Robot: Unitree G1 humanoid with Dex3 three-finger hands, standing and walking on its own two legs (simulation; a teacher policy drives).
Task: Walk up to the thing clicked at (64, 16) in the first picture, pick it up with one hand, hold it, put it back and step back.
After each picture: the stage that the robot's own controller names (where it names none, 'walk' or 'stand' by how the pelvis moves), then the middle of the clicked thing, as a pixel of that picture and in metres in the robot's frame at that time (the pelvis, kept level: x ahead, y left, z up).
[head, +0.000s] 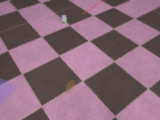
stand; (64, 19) +2.02 +0.20 -0.72
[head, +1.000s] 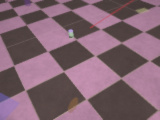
walk; (71, 34) +1.90 +0.27 -0.72
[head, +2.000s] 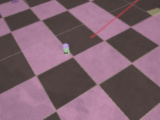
walk; (66, 49) +1.29 +0.24 -0.72
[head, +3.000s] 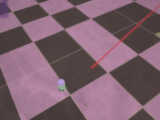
walk; (61, 85) +0.82 +0.23 -0.71
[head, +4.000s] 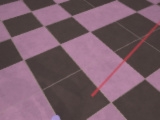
walk; out of the picture +0.48 +0.21 -0.70
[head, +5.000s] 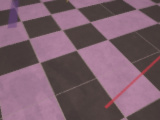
stand; out of the picture +0.44 +0.11 -0.71
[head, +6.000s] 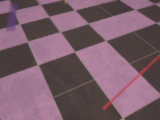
stand; out of the picture +0.44 +0.13 -0.72
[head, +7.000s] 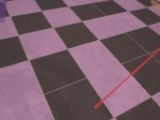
stand; out of the picture +0.42 +0.12 -0.70
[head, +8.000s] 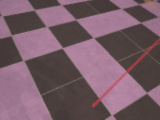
walk; out of the picture +0.41 +0.12 -0.70
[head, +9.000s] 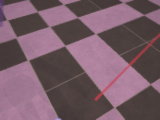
walk; out of the picture +0.47 +0.17 -0.70
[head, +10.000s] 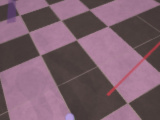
stand; out of the picture +0.46 +0.15 -0.70
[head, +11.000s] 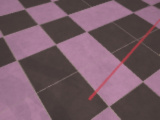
walk; out of the picture +0.42 +0.19 -0.68
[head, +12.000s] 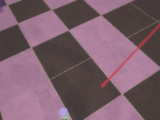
walk; (64, 114) +0.43 +0.19 -0.68
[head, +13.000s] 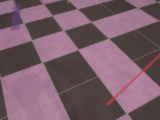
stand; out of the picture +0.47 +0.11 -0.72
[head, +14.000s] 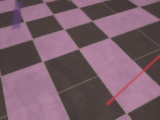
stand; out of the picture +0.47 +0.11 -0.73
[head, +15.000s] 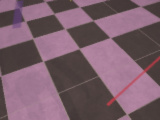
stand; out of the picture +0.46 +0.11 -0.73
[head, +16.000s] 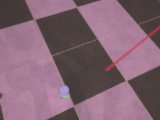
go down; (64, 92) +0.50 +0.09 -0.58
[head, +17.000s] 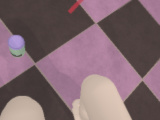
go down; (17, 47) +0.56 +0.13 -0.32
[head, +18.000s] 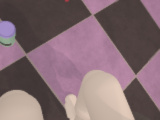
close in; (6, 34) +0.56 +0.14 -0.30
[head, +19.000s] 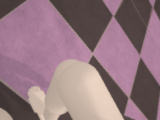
close in; out of the picture +0.56 +0.19 -0.27
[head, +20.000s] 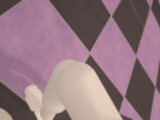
close; out of the picture +0.55 +0.18 -0.29
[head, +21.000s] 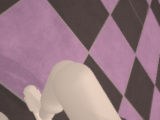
close; out of the picture +0.55 +0.18 -0.29
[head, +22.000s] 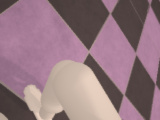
close; out of the picture +0.55 +0.18 -0.29
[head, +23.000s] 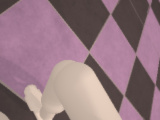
close; out of the picture +0.55 +0.19 -0.29
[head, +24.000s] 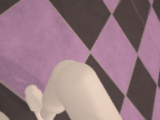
close in; out of the picture +0.56 +0.20 -0.29
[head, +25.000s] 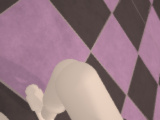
close in; out of the picture +0.56 +0.20 -0.28
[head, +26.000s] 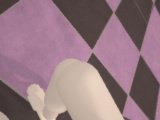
close in; out of the picture +0.56 +0.19 -0.28
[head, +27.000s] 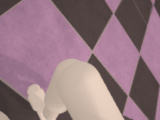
close in; out of the picture +0.56 +0.19 -0.28
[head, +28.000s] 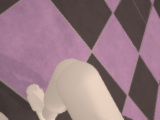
close in; out of the picture +0.56 +0.19 -0.28
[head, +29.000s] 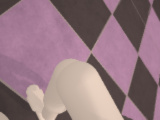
close in; out of the picture +0.56 +0.19 -0.28
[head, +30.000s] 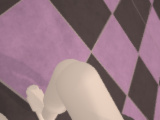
close in; out of the picture +0.56 +0.20 -0.28
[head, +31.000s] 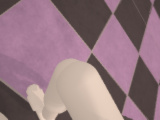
close in; out of the picture +0.56 +0.19 -0.28
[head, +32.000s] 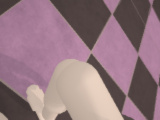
close in; out of the picture +0.56 +0.19 -0.28
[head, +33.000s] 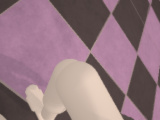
close in; out of the picture +0.56 +0.20 -0.28
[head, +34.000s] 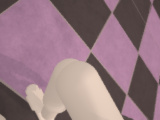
close in; out of the picture +0.56 +0.19 -0.28
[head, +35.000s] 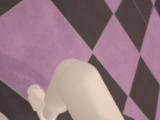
close in; out of the picture +0.56 +0.19 -0.28
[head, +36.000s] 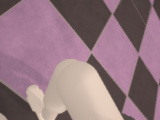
close in; out of the picture +0.56 +0.19 -0.28
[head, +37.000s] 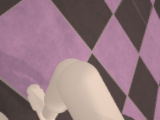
close in; out of the picture +0.56 +0.19 -0.28
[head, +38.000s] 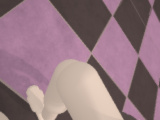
close in; out of the picture +0.56 +0.19 -0.28
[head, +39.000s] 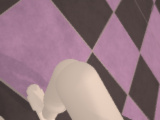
close in; out of the picture +0.55 +0.19 -0.29
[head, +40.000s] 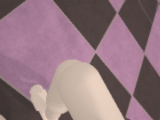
close in; out of the picture +0.56 +0.19 -0.28
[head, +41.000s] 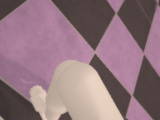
close in; out of the picture +0.56 +0.19 -0.28
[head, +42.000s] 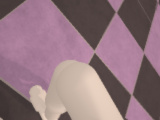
close in; out of the picture +0.56 +0.19 -0.28
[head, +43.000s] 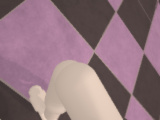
close in; out of the picture +0.56 +0.19 -0.29
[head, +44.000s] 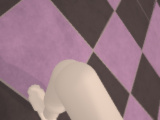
lift; out of the picture +0.56 +0.19 -0.28
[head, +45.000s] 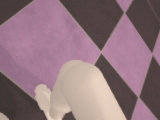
lift; out of the picture +0.56 +0.19 -0.28
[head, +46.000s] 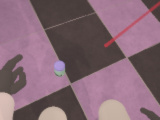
walk; (59, 69) +0.56 +0.08 -0.47
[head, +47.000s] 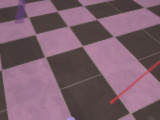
stand; out of the picture +0.49 +0.06 -0.66
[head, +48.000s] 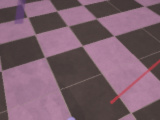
stand; out of the picture +0.48 +0.07 -0.66
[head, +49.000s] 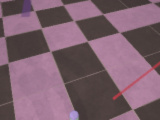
stand; (74, 117) +0.50 +0.07 -0.68
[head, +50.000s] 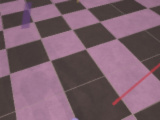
stand; out of the picture +0.49 +0.09 -0.72
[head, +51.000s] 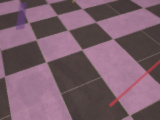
stand; out of the picture +0.47 +0.10 -0.73
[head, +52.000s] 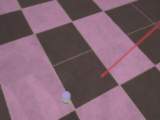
walk; (66, 97) +0.54 +0.06 -0.71
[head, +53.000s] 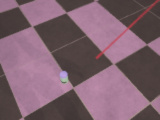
walk; (64, 77) +0.73 +0.16 -0.69
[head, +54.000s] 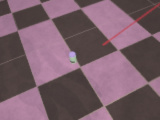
walk; (72, 57) +1.05 +0.16 -0.71
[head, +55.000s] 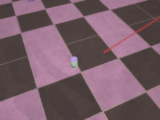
stand; (74, 62) +1.08 +0.07 -0.71
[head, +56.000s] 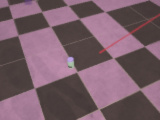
stand; (70, 62) +1.12 +0.10 -0.72
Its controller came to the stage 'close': yes
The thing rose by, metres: 0.01
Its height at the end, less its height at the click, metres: +0.00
